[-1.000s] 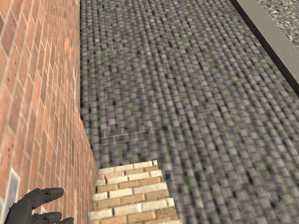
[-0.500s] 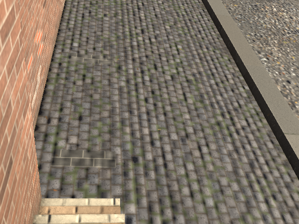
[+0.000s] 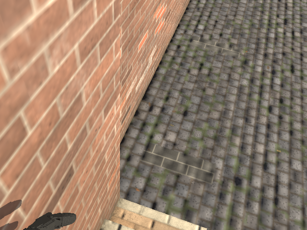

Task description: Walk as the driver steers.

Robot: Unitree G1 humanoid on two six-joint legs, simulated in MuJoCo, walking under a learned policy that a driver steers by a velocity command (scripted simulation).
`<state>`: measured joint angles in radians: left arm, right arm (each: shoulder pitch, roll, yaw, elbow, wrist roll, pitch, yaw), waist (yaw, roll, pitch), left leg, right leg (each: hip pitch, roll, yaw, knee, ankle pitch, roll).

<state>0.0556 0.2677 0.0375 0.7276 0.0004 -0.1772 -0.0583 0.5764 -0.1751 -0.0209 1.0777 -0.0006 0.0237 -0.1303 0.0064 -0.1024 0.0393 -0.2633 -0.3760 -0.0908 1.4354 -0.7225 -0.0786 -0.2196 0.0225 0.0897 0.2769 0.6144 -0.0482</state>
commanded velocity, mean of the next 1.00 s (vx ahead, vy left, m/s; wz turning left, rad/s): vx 0.48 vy -0.07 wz -0.40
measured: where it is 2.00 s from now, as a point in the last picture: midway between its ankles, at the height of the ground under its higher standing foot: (200, 194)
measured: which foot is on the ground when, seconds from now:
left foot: up 0.00-0.24, down 0.26-0.62, up 0.64-0.96, down 0.98-1.00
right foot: up 0.00-0.00, down 0.02-0.22, up 0.24-0.62, down 0.64-0.96, up 0.98-1.00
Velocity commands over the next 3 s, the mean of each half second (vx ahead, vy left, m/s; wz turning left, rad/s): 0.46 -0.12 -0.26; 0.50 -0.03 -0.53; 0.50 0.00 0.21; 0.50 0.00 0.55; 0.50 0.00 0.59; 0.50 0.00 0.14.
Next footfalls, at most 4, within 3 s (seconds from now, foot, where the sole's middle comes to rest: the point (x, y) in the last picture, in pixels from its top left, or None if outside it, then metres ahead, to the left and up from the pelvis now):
0.02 right None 0.03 -0.16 -0.88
0.26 left None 0.37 0.14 -1.08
0.64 right None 0.45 -0.17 -1.29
0.98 left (145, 227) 0.72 -0.04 -1.49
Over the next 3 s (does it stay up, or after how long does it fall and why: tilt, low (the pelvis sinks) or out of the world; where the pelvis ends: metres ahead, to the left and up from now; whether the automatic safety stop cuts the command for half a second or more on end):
stays up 1.56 -0.48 -0.92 its command is cut before an obstacle after 0.1 s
